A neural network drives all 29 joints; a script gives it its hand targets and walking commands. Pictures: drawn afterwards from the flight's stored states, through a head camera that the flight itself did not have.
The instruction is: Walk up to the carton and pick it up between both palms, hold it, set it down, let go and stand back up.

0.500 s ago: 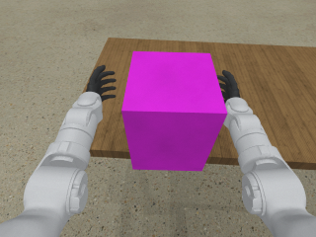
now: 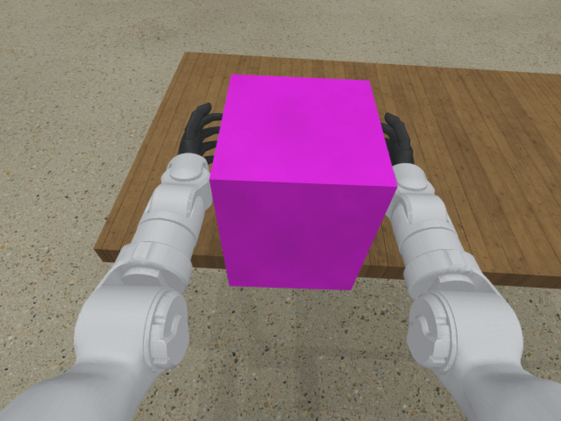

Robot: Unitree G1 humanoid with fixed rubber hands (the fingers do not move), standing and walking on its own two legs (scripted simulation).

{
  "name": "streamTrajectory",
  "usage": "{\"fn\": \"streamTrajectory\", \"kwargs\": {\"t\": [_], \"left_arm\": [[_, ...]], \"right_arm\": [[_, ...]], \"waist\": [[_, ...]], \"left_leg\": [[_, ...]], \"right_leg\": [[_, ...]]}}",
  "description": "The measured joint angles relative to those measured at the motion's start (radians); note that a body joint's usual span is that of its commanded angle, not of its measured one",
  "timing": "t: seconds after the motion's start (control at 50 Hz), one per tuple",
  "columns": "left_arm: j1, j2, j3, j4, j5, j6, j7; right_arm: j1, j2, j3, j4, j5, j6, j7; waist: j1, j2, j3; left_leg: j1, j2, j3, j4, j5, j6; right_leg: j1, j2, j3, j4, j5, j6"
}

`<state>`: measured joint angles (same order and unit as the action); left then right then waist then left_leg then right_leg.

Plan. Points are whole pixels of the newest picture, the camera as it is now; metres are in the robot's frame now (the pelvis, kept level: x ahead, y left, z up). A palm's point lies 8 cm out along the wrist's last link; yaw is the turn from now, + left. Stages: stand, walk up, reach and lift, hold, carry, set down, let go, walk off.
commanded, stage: reach and lift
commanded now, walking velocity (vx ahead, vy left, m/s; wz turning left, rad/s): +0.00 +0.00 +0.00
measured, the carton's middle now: (295, 189) +0.46 -0.07 +0.08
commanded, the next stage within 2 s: none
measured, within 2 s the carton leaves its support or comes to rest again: leaves its support in 0.88 s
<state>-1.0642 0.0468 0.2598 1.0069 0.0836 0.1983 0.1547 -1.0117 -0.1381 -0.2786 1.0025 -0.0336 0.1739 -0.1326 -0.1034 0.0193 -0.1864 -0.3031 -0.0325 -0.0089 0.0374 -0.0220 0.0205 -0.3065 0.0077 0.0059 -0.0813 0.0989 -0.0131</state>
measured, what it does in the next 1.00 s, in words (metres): stands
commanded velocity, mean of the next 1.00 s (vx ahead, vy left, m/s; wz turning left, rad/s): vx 0.00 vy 0.00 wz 0.00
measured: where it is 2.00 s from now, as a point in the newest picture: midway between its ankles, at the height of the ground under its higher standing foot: outside the picture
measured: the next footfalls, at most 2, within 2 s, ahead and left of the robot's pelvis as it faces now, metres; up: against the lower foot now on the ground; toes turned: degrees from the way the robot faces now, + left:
none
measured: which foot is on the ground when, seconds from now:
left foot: down 0.00-1.00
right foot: down 0.00-1.00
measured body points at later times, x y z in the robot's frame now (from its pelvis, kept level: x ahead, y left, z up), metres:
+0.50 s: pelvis +0.01 +0.00 +0.00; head +0.05 -0.01 +0.45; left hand +0.48 +0.08 +0.14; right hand +0.44 -0.21 +0.13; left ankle -0.03 +0.10 -0.75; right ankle +0.01 -0.11 -0.75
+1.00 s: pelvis +0.02 +0.00 +0.00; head +0.03 -0.01 +0.45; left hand +0.48 +0.10 +0.18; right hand +0.45 -0.19 +0.17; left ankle -0.03 +0.10 -0.75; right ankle +0.01 -0.11 -0.75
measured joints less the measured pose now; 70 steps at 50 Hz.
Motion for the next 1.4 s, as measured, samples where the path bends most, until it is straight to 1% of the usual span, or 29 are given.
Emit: {"fn": "streamTrajectory", "kwargs": {"t": [0.04, 0.1, 0.14, 0.2, 0.28, 0.32, 0.38, 0.56, 0.7, 0.8, 0.9, 0.96, 1.02, 1.08, 1.22, 1.3, 1.4], "left_arm": [[-0.002, -0.004, 0.021, -0.004, 0.018, -0.002, -0.001], [0.007, -0.014, 0.065, -0.021, 0.058, -0.006, -0.019], [0.023, -0.032, 0.121, -0.047, 0.113, -0.005, -0.044], [0.078, -0.069, 0.194, -0.114, 0.201, -0.001, -0.091], [0.132, -0.108, 0.251, -0.165, 0.272, -0.017, -0.137], [0.143, -0.118, 0.268, -0.172, 0.291, -0.027, -0.154], [0.15, -0.124, 0.271, -0.183, 0.302, -0.033, -0.162], [0.143, -0.126, 0.261, -0.204, 0.301, -0.025, -0.162], [0.131, -0.107, 0.222, -0.168, 0.264, -0.013, -0.135], [0.134, -0.089, 0.179, -0.158, 0.214, 0.028, -0.109], [0.147, -0.07, 0.128, -0.199, 0.14, 0.094, -0.079], [0.14, -0.052, 0.098, -0.232, 0.099, 0.134, -0.066], [0.112, -0.029, 0.078, -0.245, 0.077, 0.172, -0.06], [0.067, -0.009, 0.071, -0.232, 0.078, 0.208, -0.06], [-0.028, 0.008, 0.097, -0.181, 0.12, 0.288, -0.069], [-0.049, 0.003, 0.119, -0.183, 0.137, 0.309, -0.071], [-0.02, -0.019, 0.137, -0.245, 0.14, 0.309, -0.073]], "right_arm": [[-0.002, 0.008, -0.009, -0.008, -0.013, 0.003, -0.002], [0.002, 0.03, -0.046, -0.032, -0.054, 0.011, 0.003], [0.012, 0.062, -0.109, -0.06, -0.125, 0.018, 0.021], [0.052, 0.123, -0.21, -0.125, -0.237, 0.026, 0.075], [0.109, 0.179, -0.278, -0.201, -0.342, 0.018, 0.117], [0.126, 0.193, -0.293, -0.223, -0.372, 0.013, 0.129], [0.137, 0.202, -0.302, -0.242, -0.387, 0.008, 0.139], [0.128, 0.202, -0.312, -0.262, -0.393, 0.003, 0.153], [0.12, 0.182, -0.288, -0.234, -0.374, 0.013, 0.139], [0.119, 0.16, -0.235, -0.201, -0.324, 0.041, 0.111], [0.12, 0.142, -0.162, -0.186, -0.25, 0.074, 0.078], [0.103, 0.132, -0.125, -0.192, -0.206, 0.099, 0.059], [0.064, 0.12, -0.104, -0.191, -0.173, 0.131, 0.042], [0.017, 0.105, -0.097, -0.171, -0.147, 0.164, 0.029], [-0.067, 0.072, -0.108, -0.098, -0.112, 0.218, 0.021], [-0.085, 0.067, -0.117, -0.089, -0.108, 0.229, 0.023], [-0.058, 0.068, -0.088, -0.145, -0.092, 0.234, 0.023]], "waist": [[0.001, 0.0, 0.008], [-0.003, 0.004, 0.024], [-0.009, 0.01, 0.023], [-0.016, 0.022, -0.008], [-0.016, 0.018, -0.007], [-0.02, 0.016, 0.0], [-0.024, 0.014, 0.013], [-0.023, 0.026, 0.015], [-0.016, 0.029, -0.015], [-0.007, 0.027, -0.035], [-0.003, 0.025, -0.055], [-0.009, 0.023, -0.064], [-0.02, 0.02, -0.061], [-0.032, 0.013, -0.052], [-0.049, -0.005, -0.016], [-0.048, -0.005, -0.002], [-0.035, 0.002, 0.007]], "left_leg": [[0.014, 0.001, 0.001, -0.017, 0.008, 0.0], [0.046, 0.002, -0.003, -0.051, 0.023, 0.0], [0.071, 0.004, -0.009, -0.086, 0.038, 0.0], [0.098, 0.01, -0.015, -0.138, 0.06, -0.002], [0.14, 0.015, -0.018, -0.13, 0.041, -0.001], [0.159, 0.016, -0.022, -0.129, 0.036, 0.001], [0.172, 0.016, -0.027, -0.129, 0.034, 0.001], [0.149, 0.009, -0.026, -0.13, 0.043, 0.005], [0.121, 0.007, -0.021, -0.129, 0.046, 0.006], [0.114, 0.008, -0.019, -0.127, 0.043, 0.006], [0.115, 0.009, -0.025, -0.126, 0.04, 0.003], [0.118, 0.008, -0.034, -0.119, 0.036, 0.001], [0.128, 0.005, -0.043, -0.095, 0.022, -0.001], [0.142, 0.003, -0.047, -0.065, 0.004, -0.003], [0.159, 0.002, -0.037, -0.02, -0.019, -0.005], [0.148, 0.003, -0.029, -0.026, -0.008, -0.005], [0.15, 0.005, -0.021, -0.062, 0.018, -0.003]], "right_leg": [[0.01, 0.001, 0.001, -0.01, 0.006, -0.001], [0.027, 0.002, -0.003, -0.009, 0.001, -0.003], [0.036, 0.004, -0.007, -0.01, -0.003, -0.003], [0.042, 0.009, -0.013, -0.012, -0.011, -0.005], [0.089, 0.014, -0.016, -0.012, -0.025, -0.006], [0.109, 0.015, -0.019, -0.012, -0.031, -0.005], [0.124, 0.014, -0.025, -0.011, -0.035, -0.004], [0.1, 0.008, -0.024, -0.011, -0.026, 0.001], [0.071, 0.006, -0.019, -0.011, -0.021, 0.001], [0.064, 0.007, -0.017, -0.01, -0.023, -0.002], [0.067, 0.008, -0.023, -0.01, -0.029, -0.004], [0.077, 0.006, -0.032, -0.009, -0.033, -0.005], [0.101, 0.004, -0.041, -0.009, -0.038, -0.004], [0.13, 0.002, -0.045, -0.009, -0.042, -0.003], [0.165, 0.002, -0.036, -0.008, -0.038, -0.002], [0.148, 0.002, -0.027, -0.008, -0.026, -0.002], [0.132, 0.004, -0.02, -0.01, -0.016, -0.005]]}}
